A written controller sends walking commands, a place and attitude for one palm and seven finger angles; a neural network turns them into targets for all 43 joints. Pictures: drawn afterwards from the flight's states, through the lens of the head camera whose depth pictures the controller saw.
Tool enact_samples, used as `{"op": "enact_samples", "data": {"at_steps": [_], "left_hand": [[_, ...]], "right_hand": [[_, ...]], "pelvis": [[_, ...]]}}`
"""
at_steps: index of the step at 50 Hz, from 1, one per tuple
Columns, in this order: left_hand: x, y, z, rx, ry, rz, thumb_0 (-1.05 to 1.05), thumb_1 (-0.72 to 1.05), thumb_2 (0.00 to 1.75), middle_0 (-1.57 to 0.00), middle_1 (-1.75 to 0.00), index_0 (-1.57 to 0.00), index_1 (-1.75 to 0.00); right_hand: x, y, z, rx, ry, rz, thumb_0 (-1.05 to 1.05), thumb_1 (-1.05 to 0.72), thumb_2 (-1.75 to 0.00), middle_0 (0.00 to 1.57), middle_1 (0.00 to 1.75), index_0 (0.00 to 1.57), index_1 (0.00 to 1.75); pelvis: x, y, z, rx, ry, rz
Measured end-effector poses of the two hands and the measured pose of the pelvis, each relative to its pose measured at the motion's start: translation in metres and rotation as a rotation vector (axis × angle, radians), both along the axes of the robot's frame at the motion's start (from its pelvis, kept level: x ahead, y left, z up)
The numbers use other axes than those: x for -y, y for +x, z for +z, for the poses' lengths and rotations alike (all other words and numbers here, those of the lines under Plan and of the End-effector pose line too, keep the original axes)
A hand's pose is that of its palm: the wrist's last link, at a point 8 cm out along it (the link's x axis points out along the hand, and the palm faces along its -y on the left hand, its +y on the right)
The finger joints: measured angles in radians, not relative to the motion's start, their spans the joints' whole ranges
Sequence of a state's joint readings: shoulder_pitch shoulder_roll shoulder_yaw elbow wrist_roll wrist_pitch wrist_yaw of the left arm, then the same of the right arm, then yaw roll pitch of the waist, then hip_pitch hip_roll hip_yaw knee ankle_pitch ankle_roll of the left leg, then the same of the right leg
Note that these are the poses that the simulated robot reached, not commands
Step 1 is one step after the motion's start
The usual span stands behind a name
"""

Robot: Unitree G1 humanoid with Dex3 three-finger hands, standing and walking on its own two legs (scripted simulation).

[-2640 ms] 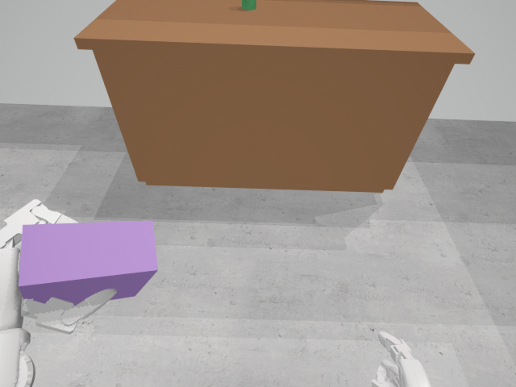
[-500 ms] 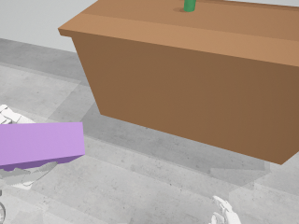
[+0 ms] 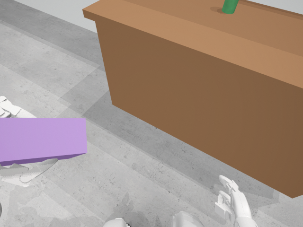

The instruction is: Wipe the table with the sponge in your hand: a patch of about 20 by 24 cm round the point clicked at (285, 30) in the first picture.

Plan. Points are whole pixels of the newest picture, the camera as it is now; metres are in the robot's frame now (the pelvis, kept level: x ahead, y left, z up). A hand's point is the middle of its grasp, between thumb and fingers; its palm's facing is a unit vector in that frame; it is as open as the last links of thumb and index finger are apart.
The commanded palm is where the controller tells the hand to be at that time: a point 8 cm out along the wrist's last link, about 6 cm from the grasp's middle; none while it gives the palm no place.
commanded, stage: walk to a spot facing it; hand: left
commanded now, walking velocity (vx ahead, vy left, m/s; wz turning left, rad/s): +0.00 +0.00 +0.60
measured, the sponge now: (52, 142) +0.24 +0.20 +0.17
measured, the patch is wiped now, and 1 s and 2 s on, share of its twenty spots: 0.00 0.00 0.00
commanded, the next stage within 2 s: none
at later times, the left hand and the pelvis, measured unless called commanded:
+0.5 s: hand out of the picture +0.08 +0.20 +0.20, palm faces +0.64 -0.65 -0.40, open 9.9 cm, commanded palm +0.02 +0.23 +0.19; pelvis -0.04 -0.08 +0.01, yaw +19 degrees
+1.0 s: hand out of the picture -0.09 +0.16 +0.18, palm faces +0.82 -0.38 -0.43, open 9.9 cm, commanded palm -0.15 +0.16 +0.19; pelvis -0.10 -0.16 +0.01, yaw +38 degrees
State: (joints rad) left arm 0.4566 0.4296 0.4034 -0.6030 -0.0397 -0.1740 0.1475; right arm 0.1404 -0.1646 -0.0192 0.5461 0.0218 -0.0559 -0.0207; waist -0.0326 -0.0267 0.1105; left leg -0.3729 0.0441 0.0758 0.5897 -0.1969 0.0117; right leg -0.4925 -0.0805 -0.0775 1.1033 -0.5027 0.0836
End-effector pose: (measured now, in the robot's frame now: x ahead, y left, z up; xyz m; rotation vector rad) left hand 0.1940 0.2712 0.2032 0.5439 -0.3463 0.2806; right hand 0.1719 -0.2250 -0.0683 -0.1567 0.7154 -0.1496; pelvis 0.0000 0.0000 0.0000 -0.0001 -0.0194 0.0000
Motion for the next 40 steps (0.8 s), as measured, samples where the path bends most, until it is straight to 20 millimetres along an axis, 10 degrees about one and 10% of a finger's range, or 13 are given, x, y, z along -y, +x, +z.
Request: {"op": "enact_samples", "data": {"at_steps": [12, 24, 32, 40], "left_hand": [[0.033, -0.092, 0.004, -0.034, -0.028, 0.309, -0.01, -0.47, 0.98, -0.78, -1.33, -0.78, -1.32], [0.048, -0.152, 0.01, 0.013, -0.062, 0.37, -0.01, -0.47, 0.98, -0.78, -1.33, -0.78, -1.33], [0.034, -0.22, 0.001, 0.082, -0.044, 0.455, -0.01, -0.47, 0.98, -0.78, -1.33, -0.78, -1.33], [0.069, -0.279, 0.009, 0.034, -0.045, 0.57, -0.01, -0.47, 0.98, -0.78, -1.33, -0.78, -1.33]], "right_hand": [[0.007, 0.005, -0.034, -0.071, 0.067, 0.26, 0.01, -0.9, -0.9, 0.2, 0.3, 0.21, 0.3], [0.059, 0.019, 0.013, 0.005, -0.136, 0.293, 0.02, -0.91, -0.9, 0.2, 0.3, 0.2, 0.3], [0.029, 0.001, 0.015, 0.055, -0.106, 0.391, 0.01, -0.91, -0.9, 0.19, 0.3, 0.2, 0.3], [-0.007, -0.038, -0.006, -0.036, 0.045, 0.57, 0.01, -0.9, -0.9, 0.2, 0.3, 0.21, 0.3]], "pelvis": [[0.06, -0.014, -0.001, 0.025, 0.009, 0.165], [0.083, -0.039, 0.013, -0.007, 0.048, 0.321], [0.086, -0.074, 0.001, 0.021, 0.024, 0.404], [0.114, -0.091, 0.01, 0.026, -0.022, 0.513]]}}
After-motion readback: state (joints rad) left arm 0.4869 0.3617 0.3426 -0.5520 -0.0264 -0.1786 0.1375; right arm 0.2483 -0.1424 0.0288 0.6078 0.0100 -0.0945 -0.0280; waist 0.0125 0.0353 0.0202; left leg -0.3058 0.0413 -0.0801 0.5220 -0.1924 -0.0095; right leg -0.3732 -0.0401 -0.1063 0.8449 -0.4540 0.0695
